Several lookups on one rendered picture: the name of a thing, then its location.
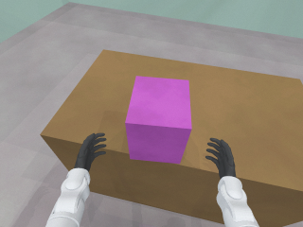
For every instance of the carton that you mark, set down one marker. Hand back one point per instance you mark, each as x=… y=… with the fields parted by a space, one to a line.
x=158 y=121

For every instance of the robot left hand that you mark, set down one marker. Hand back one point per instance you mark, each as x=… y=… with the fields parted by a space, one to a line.
x=87 y=152

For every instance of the left robot forearm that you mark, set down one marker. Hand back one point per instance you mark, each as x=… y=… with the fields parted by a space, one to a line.
x=69 y=208

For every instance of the right robot forearm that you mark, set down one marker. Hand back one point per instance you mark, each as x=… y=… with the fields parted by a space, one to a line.
x=233 y=202

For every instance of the pedestal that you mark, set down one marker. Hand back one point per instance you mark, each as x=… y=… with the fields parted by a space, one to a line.
x=259 y=116

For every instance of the robot right hand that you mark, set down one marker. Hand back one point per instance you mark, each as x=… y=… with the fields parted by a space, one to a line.
x=225 y=162

